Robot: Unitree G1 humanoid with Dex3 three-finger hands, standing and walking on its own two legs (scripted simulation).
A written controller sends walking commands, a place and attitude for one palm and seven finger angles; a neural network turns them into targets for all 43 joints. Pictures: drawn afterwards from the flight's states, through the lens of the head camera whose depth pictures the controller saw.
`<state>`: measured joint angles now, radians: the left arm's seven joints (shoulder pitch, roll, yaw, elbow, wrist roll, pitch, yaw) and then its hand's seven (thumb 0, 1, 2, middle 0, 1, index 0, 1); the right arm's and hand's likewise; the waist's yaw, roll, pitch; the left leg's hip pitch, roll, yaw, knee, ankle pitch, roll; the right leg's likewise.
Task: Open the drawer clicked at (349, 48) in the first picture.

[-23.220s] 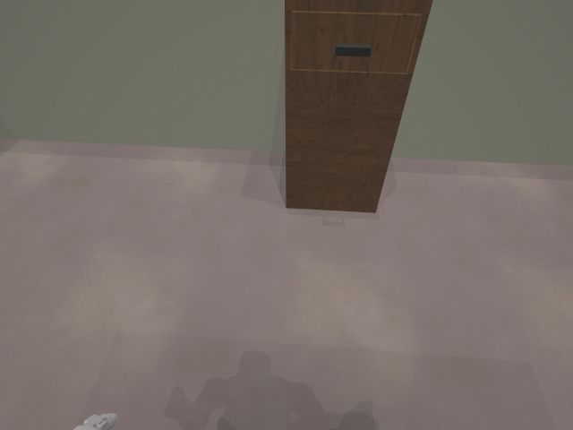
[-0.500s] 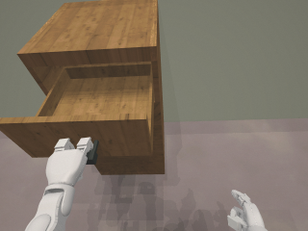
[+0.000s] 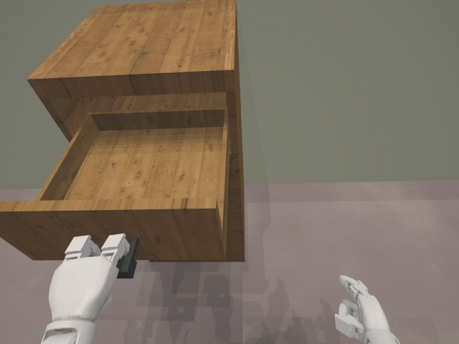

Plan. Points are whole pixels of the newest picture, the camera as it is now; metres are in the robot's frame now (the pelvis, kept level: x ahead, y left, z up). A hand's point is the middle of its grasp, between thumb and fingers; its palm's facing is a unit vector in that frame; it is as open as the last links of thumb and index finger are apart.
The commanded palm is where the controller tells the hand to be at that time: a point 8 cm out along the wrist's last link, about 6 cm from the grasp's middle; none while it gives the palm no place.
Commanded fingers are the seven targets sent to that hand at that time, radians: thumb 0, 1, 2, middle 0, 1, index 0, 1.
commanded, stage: pull the drawer open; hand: left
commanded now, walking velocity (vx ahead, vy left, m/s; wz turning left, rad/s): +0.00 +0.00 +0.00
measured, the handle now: (104, 254) +0.24 +0.25 +0.04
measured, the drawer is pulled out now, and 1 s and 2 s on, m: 0.30 0.29 0.28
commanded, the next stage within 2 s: open the thumb to release the handle in 0.16 s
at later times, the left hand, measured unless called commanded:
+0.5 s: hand (103, 281) +0.20 +0.24 +0.03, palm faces +0.07 -0.07 -1.00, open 7.1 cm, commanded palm +0.17 +0.25 +0.08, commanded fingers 0.00 -0.01 0.51 -0.34 -1.25 -0.34 -1.25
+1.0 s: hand (104, 282) +0.20 +0.24 +0.03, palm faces +0.04 -0.06 -1.00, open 13.7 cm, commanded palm +0.17 +0.24 +0.08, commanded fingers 0.00 -0.50 0.30 -0.30 -1.20 -0.30 -1.20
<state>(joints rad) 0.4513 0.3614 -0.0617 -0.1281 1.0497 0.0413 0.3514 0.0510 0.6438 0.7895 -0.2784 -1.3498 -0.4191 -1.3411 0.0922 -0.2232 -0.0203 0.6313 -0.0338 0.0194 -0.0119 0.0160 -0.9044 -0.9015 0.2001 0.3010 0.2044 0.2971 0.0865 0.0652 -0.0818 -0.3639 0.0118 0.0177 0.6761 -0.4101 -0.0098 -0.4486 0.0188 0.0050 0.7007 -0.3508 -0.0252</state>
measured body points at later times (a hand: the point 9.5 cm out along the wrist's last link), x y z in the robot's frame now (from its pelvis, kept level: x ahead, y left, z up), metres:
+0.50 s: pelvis +0.00 +0.00 +0.00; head +0.03 -0.03 +0.44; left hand +0.19 +0.24 +0.08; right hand +0.21 -0.22 -0.11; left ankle -0.04 +0.13 -0.72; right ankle +0.00 -0.10 -0.72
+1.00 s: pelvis -0.01 -0.01 +0.00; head +0.01 -0.04 +0.45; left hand +0.19 +0.24 +0.08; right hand +0.21 -0.22 -0.10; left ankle -0.04 +0.13 -0.72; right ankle +0.00 -0.10 -0.72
